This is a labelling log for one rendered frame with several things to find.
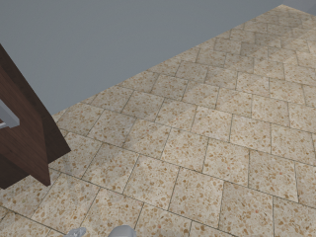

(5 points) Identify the left robot thigh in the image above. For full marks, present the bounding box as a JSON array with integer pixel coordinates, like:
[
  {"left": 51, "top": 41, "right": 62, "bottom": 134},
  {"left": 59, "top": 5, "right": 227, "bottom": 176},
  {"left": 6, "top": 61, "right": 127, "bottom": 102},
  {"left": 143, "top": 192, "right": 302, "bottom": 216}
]
[{"left": 108, "top": 225, "right": 137, "bottom": 237}]

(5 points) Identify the handle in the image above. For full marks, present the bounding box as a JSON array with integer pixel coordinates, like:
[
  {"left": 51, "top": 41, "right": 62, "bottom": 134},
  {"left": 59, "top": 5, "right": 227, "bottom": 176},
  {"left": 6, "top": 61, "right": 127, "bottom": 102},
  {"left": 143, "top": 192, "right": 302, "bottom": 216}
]
[{"left": 0, "top": 99, "right": 20, "bottom": 128}]

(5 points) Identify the left robot hand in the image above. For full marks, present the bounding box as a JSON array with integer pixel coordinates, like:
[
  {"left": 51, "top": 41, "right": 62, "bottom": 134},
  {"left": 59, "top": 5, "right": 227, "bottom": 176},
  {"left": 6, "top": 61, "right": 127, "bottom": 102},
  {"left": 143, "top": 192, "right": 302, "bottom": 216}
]
[{"left": 63, "top": 227, "right": 87, "bottom": 237}]

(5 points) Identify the cupboard door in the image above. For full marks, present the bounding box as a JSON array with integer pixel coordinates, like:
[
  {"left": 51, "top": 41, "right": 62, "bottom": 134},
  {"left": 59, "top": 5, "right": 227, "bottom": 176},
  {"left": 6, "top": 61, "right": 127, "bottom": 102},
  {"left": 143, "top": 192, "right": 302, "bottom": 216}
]
[{"left": 0, "top": 65, "right": 51, "bottom": 187}]

